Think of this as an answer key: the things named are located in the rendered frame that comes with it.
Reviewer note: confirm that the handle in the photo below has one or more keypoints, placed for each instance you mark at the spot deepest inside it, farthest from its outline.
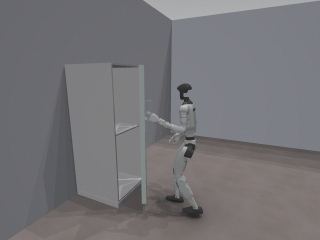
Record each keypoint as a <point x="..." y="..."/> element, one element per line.
<point x="150" y="110"/>

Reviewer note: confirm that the left robot hand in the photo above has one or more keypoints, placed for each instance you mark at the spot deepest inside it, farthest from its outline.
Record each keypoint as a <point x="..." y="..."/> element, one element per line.
<point x="153" y="118"/>

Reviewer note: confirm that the fridge door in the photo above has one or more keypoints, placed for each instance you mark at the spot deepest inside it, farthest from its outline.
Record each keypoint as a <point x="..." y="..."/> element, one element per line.
<point x="143" y="145"/>

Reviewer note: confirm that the humanoid robot head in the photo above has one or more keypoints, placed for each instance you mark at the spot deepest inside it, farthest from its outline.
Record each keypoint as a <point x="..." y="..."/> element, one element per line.
<point x="183" y="88"/>

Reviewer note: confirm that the robot left upper arm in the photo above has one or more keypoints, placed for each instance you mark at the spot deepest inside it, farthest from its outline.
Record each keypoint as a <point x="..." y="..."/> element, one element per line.
<point x="184" y="111"/>

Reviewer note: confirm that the right robot shin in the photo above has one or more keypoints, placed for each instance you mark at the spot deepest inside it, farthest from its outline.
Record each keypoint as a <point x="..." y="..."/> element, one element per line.
<point x="176" y="189"/>

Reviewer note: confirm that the right robot hand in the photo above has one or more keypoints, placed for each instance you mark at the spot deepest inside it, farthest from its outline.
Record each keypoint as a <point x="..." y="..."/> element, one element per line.
<point x="177" y="138"/>

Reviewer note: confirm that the robot left forearm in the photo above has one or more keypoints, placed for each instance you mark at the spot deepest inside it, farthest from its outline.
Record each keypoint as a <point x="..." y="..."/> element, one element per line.
<point x="172" y="127"/>

